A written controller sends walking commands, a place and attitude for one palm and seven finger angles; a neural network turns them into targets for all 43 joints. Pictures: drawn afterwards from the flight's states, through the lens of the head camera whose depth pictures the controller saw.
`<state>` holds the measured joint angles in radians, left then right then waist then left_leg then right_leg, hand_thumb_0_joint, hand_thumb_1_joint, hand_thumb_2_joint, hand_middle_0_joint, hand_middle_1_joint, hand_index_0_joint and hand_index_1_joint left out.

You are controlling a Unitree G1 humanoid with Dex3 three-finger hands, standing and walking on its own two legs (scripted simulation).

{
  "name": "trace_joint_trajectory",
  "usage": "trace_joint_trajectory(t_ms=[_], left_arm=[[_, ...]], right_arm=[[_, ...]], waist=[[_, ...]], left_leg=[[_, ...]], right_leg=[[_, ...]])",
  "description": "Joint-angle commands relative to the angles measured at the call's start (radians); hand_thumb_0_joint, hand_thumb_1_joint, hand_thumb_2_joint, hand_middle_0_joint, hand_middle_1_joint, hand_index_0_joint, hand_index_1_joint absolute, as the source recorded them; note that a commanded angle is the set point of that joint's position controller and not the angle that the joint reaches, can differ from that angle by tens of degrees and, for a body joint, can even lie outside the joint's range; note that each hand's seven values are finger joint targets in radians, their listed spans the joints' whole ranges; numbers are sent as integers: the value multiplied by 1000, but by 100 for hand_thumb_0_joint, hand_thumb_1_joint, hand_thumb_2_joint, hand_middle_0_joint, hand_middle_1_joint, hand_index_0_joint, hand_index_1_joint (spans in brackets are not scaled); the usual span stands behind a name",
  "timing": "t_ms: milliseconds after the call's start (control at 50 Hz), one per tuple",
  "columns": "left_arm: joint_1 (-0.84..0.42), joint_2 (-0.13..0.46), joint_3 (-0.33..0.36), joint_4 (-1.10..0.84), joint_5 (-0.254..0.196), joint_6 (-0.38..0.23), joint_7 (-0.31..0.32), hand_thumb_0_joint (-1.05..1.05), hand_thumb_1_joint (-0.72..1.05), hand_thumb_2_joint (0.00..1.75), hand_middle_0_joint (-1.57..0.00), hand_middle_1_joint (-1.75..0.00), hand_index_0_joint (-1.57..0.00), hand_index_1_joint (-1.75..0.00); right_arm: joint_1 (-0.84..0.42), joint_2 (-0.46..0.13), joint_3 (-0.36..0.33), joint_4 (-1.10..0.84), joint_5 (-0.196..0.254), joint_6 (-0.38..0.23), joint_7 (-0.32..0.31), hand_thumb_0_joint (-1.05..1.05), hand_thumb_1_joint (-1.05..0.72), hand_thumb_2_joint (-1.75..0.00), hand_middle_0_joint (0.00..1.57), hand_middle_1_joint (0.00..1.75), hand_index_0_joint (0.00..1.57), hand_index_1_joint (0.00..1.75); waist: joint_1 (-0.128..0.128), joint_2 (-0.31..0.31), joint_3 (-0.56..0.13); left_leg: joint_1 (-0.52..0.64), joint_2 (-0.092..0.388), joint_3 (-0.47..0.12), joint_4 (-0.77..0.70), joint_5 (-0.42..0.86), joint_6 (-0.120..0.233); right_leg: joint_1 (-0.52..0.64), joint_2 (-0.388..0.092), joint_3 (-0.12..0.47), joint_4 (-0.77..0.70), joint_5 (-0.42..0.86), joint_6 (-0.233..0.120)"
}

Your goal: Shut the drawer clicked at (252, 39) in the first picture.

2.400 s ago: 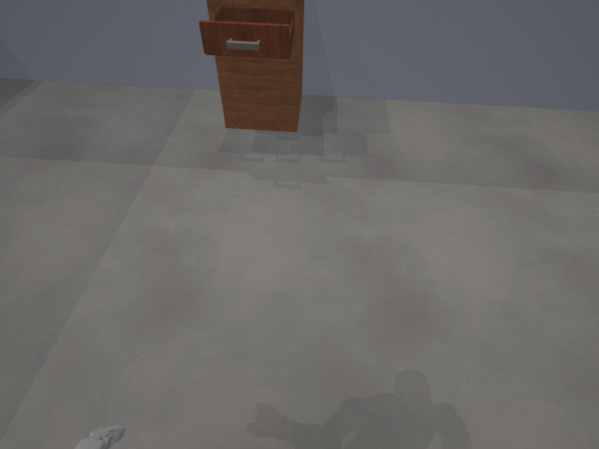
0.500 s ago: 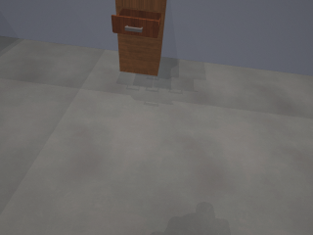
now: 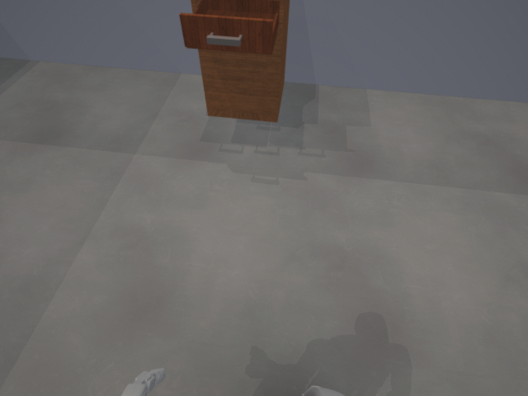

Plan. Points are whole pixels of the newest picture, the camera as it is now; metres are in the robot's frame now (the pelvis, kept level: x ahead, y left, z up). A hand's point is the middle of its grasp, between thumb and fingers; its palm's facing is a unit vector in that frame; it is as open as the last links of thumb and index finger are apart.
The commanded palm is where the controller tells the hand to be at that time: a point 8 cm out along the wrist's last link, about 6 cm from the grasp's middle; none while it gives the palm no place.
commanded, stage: walk to a spot facing it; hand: left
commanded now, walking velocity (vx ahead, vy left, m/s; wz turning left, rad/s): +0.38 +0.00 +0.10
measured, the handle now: (225, 38) +1.43 +0.18 -0.13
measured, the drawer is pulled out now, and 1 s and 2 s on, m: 0.24 0.24 0.24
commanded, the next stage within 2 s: turn to face it in 1.62 s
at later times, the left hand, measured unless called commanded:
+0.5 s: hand out of the picture +0.12 +0.22 -0.16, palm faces +0.14 -0.98 -0.11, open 7.4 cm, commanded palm none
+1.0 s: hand (189, 200) +0.56 +0.20 -0.14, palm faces -0.11 -0.97 -0.20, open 7.4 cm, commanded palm none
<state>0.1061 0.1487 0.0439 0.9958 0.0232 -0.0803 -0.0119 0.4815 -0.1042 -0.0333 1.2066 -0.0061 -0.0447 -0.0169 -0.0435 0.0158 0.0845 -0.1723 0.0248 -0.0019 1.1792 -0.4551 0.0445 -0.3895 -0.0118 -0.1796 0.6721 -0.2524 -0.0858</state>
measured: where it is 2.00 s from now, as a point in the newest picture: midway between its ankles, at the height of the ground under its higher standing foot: (252, 253)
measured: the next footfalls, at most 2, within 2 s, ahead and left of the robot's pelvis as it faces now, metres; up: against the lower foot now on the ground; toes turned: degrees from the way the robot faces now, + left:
left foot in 0.40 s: +0.32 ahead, +0.15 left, +0.00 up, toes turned +12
right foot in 1.00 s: +0.57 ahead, -0.09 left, +0.00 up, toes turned -11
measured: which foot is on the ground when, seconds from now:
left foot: up 0.00-0.38, down 0.40-1.00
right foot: down 0.00-0.42, up 0.44-0.98, down 1.00-1.00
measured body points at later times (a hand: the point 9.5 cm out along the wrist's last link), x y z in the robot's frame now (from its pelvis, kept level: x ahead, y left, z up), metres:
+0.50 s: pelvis +0.22 +0.07 +0.01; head +0.24 +0.09 +0.46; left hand +0.12 +0.27 -0.15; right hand +0.35 -0.15 -0.12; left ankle +0.28 +0.14 -0.71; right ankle +0.10 -0.07 -0.64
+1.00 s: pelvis +0.42 +0.03 +0.01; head +0.44 +0.01 +0.46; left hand +0.57 +0.25 -0.12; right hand +0.26 -0.15 -0.14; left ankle +0.28 +0.14 -0.71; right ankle +0.53 -0.08 -0.71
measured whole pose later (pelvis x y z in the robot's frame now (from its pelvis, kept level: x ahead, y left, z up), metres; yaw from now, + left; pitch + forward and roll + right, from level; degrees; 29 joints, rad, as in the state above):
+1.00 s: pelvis +0.42 +0.03 +0.01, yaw -3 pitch -2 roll +1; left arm 0.09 0.17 0.06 1.00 0.03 -0.02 -0.03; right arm 0.53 -0.11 -0.03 1.20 -0.03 -0.06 -0.01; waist -0.08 0.02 0.07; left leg 0.08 0.06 0.25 0.43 -0.45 -0.03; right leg -0.42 -0.07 -0.13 0.59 -0.19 -0.04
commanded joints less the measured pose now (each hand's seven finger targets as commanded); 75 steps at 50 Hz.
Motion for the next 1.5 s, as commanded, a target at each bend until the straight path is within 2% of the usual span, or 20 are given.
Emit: trace_joint_trajectory(t_ms=[0, 120, 300, 360, 380, 400, 420, 480, 540, 680, 860, 900, 940, 960, 980, 1000, 1060, 1140, 1440, 1480], left_arm=[[186, 107, 20, 39, -3, -3, 29, 0, 90, 90, -20, -30, -20, -30], [206, 92, 12, 46, 2, -14, 24, 0, 90, 90, -20, -30, -20, -30], [366, 163, 19, 97, 3, -9, 26, 0, 90, 90, -20, -30, -20, -30], [348, 162, 21, 105, -4, -4, 29, 0, 90, 90, -20, -30, -20, -30], [365, 129, 19, 94, -9, -3, 23, 0, 90, 90, -20, -30, -20, -30], [380, 81, 6, 66, -19, -3, 13, 0, 90, 90, -20, -30, -20, -30], [308, 118, 13, 45, -10, -3, 19, 0, 90, 90, -20, -30, -20, -30], [238, 91, 22, 70, -2, 15, 6, 0, 90, 90, -20, -30, -20, -30], [299, 34, 19, 92, 6, 46, 6, 0, 90, 90, -20, -30, -20, -30], [167, 50, 29, 34, 10, 75, -5, 0, 90, 90, -20, -30, -20, -30], [-86, 51, 16, -63, 0, 58, -15, 0, 90, 90, -20, -30, -20, -30], [-60, 59, 19, -64, 0, 49, -14, 0, 90, 90, -20, -30, -20, -30], [114, 84, 28, -9, 4, 34, -10, 0, 90, 90, -20, -30, -20, -30], [273, 128, 41, 43, 10, 22, -5, 0, 90, 90, -20, -30, -20, -30], [404, 235, 70, 74, 15, 11, 10, 0, 90, 90, -20, -30, -20, -30], [463, 316, 82, 87, -5, 15, 15, 0, 90, 90, -20, -30, -20, -30], [235, 196, 48, 37, -16, 14, 17, 0, 90, 90, -20, -30, -20, -30], [183, 86, 14, 40, -5, -1, 22, 0, 90, 90, -20, -30, -20, -30], [345, 159, 23, 102, 7, -8, 26, 0, 90, 90, -20, -30, -20, -30], [341, 165, 25, 106, 6, -1, 25, 0, 90, 90, -20, -30, -20, -30]], right_arm=[[-54, -49, -17, -109, -13, -10, 6, 0, -90, -90, 20, 30, 20, 30], [-111, -60, -25, -160, -21, 34, 28, 0, -90, -90, 20, 30, 20, 30], [-409, -90, -14, -265, -15, -5, 56, 0, -90, -90, 20, 30, 20, 30], [-212, -148, -30, -205, -22, -21, 37, 0, -90, -90, 20, 30, 20, 30], [-58, -247, -55, -168, -30, -27, 26, 0, -90, -90, 20, 30, 20, 30], [52, -352, -80, -143, -30, -26, 16, 0, -90, -90, 20, 30, 20, 30], [62, -337, -73, -135, -15, -16, 7, 0, -90, -90, 20, 30, 20, 30], [-144, -192, -33, -176, -12, -33, 0, 0, -90, -90, 20, 30, 20, 30], [-145, -140, -20, -158, -10, -50, -7, 0, -90, -90, 20, 30, 20, 30], [-68, -137, -21, -134, -5, -54, -12, 0, -90, -90, 20, 30, 20, 30], [57, -161, -24, -71, -23, -44, -10, 0, -90, -90, 20, 30, 20, 30], [51, -175, -26, -63, -25, -41, -10, 0, -90, -90, 20, 30, 20, 30], [29, -190, -27, -60, -19, -37, -9, 0, -90, -90, 20, 30, 20, 30], [10, -187, -28, -65, -11, -39, -4, 0, -90, -90, 20, 30, 20, 30], [44, -137, -20, -86, 0, -38, 9, 0, -90, -90, 20, 30, 20, 30], [39, -108, -11, -121, 1, -35, 8, 0, -90, -90, 20, 30, 20, 30], [-85, -95, -29, -126, -4, -20, 10, 0, -90, -90, 20, 30, 20, 30], [-24, -53, -25, -103, -20, 26, 16, 0, -90, -90, 20, 30, 20, 30], [-396, -95, -24, -273, -18, 7, 61, 0, -90, -90, 20, 30, 20, 30], [-318, -117, -29, -254, -22, 0, 52, 0, -90, -90, 20, 30, 20, 30]], waist=[[41, 0, 36], [-7, -132, 44], [94, -105, 9], [-8, -62, -102], [-65, 104, -210], [-81, 326, -286], [-91, 213, -258], [0, 30, -45], [51, 72, -44], [52, 85, 29], [-12, 83, 91], [9, 81, 70], [87, 45, -33], [157, 5, -125], [194, -210, -250], [174, -310, -305], [95, -80, -75], [8, -103, 2], [86, -90, 45], [44, -85, 13]], left_leg=[[-357, 118, -45, 178, 150, -3], [-366, 138, 25, -69, 302, -63], [-348, 84, 120, -525, 254, -42], [5, 24, 149, -686, 281, -7], [275, 162, -24, -720, 317, 38], [474, 427, -383, -814, 417, 147], [438, 457, -416, -870, 423, 182], [94, 357, -186, -947, 391, 101], [29, 283, -26, -975, 474, 69], [94, 260, 29, -1040, 453, 84], [197, 294, 75, -992, 536, 108], [194, 300, 95, -928, 656, 99], [168, 256, 147, -714, 843, 69], [66, 213, 178, -514, 780, 36], [-194, 120, 217, -210, 411, -7], [-388, -5, 130, 82, -106, -34], [-425, 123, -2, 174, 109, -19], [-347, 137, 14, 43, 231, -49], [-343, 90, 108, -527, 228, -23], [-177, 52, 136, -603, 216, -5]], right_leg=[[84, -349, 386, -467, -28, -83], [0, -244, 169, -539, 14, -51], [361, -273, 147, -415, 362, -51], [304, -223, 78, -114, 550, -8], [124, -146, 24, 132, 325, 42], [-162, -9, 1, 452, -280, 86], [-231, -31, 120, 590, -319, 67], [-213, -135, 166, 615, -99, 81], [-155, -133, 163, 555, -13, 98], [-305, -142, 149, 411, 116, 124], [-246, -110, 79, 33, 67, 74], [-147, -76, 55, -29, 24, 49], [105, -8, 5, -110, 49, 26], [338, -23, 37, -153, 94, 10], [597, -262, 325, -211, 41, -62], [666, -460, 701, -360, 96, -149], [279, -389, 492, -458, -80, -86], [75, -280, 206, -523, 7, -24], [335, -326, 90, -468, 176, -44], [303, -312, 51, -332, 285, -25]])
